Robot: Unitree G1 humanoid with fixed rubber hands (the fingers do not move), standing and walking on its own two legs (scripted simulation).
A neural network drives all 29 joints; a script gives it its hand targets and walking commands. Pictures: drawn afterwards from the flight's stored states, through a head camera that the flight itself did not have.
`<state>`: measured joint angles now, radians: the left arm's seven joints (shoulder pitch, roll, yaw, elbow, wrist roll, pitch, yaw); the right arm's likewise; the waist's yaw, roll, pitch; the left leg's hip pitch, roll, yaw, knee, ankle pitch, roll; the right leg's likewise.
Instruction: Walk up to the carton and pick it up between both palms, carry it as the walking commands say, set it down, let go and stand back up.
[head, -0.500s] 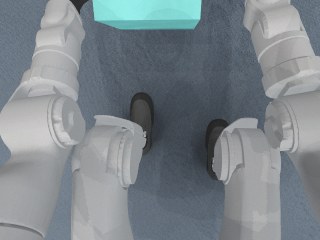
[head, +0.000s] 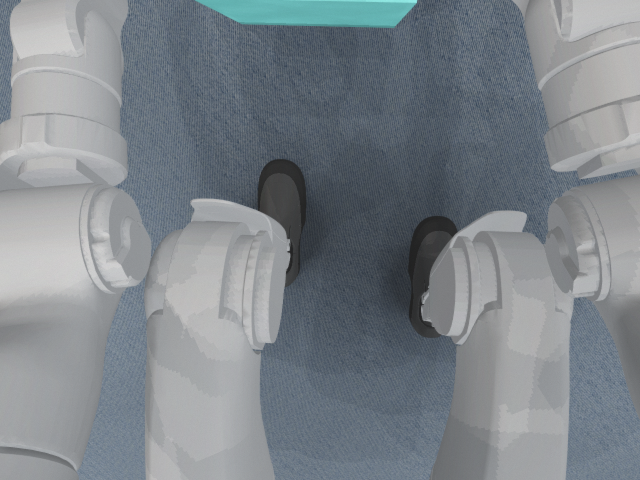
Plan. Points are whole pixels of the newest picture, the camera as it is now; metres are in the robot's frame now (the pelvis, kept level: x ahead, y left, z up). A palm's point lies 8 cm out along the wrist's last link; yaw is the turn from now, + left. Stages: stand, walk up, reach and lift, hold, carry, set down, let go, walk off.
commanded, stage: set down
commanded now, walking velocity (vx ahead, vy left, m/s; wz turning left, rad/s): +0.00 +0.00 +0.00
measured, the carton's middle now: out of the picture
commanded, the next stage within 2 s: let go in 1.08 s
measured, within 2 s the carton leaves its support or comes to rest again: neither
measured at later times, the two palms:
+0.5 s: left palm out of the picture +0.54 +0.26 -0.03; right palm out of the picture +0.59 -0.09 -0.02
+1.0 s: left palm out of the picture +0.53 +0.27 +0.13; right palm out of the picture +0.59 -0.09 +0.14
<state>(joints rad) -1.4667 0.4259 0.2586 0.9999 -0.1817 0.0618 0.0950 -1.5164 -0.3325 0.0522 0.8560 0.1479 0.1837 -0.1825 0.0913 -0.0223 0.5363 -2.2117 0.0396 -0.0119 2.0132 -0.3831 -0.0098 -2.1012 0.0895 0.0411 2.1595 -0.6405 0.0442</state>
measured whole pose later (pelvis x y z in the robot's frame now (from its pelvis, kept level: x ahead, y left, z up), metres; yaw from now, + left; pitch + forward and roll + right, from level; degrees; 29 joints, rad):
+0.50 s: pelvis +0.00 +0.02 +0.09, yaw -1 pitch +27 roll -3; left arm -1.40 0.32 0.26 0.68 -0.15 0.34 0.18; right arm -1.49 -0.40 -0.06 0.77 0.18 0.36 -0.12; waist 0.11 -0.03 0.52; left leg -1.88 0.03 -0.02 1.80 -0.39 0.03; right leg -1.76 0.09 0.04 1.89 -0.62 0.05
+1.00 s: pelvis +0.01 +0.02 +0.22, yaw -1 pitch +23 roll -4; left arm -1.31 0.34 0.25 0.58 -0.15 0.43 0.13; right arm -1.37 -0.40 -0.06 0.67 0.18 0.45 -0.10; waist 0.11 -0.03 0.52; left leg -1.43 0.04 -0.03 1.33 -0.30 0.02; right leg -1.32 0.08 0.04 1.39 -0.47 0.04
